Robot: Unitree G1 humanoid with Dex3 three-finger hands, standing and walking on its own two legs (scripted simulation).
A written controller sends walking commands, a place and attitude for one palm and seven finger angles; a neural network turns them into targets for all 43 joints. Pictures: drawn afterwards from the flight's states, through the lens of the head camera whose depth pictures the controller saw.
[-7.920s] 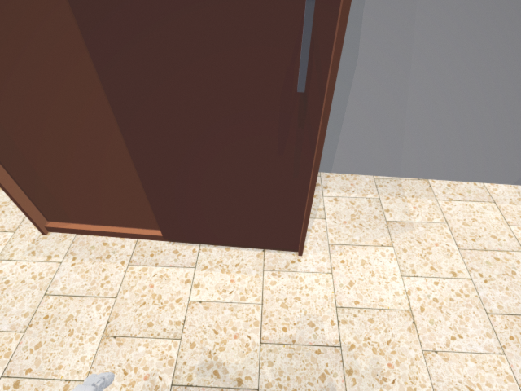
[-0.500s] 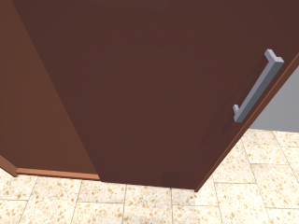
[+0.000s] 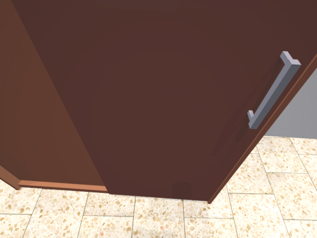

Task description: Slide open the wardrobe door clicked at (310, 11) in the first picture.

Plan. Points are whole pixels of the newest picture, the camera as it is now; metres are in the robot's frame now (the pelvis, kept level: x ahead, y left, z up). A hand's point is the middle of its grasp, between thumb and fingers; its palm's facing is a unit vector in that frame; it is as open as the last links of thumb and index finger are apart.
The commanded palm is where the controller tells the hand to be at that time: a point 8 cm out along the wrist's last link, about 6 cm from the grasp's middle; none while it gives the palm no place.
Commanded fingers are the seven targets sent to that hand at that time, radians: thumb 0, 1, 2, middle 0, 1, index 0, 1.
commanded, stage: look again from close up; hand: right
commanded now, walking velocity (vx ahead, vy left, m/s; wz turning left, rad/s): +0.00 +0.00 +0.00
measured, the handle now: (267, 94) +0.42 -0.23 +0.17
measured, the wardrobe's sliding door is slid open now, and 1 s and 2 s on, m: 0.00 0.00 0.00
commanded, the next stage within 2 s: shuffle to correct the standing spot in 0.04 s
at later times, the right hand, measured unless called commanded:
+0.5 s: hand out of the picture -0.02 -0.21 -0.19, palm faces +0.09 +0.97 -0.22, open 7.4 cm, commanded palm none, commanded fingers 0.00 -0.90 -0.90 0.20 0.30 0.20 0.30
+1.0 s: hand out of the picture -0.03 -0.25 -0.18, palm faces +0.01 +0.98 -0.20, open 7.2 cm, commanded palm none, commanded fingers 0.00 -0.90 -0.90 0.20 0.30 0.20 0.30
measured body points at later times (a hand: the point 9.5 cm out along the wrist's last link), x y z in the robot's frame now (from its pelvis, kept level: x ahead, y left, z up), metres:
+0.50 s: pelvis -0.03 -0.03 -0.01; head +0.01 -0.04 +0.44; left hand -0.01 +0.20 -0.17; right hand -0.02 -0.27 -0.17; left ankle -0.01 +0.09 -0.74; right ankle -0.04 -0.14 -0.74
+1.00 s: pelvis -0.07 -0.07 +0.00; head -0.05 -0.07 +0.45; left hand -0.09 +0.15 -0.16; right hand -0.03 -0.30 -0.16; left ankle -0.12 +0.04 -0.74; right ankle -0.04 -0.15 -0.74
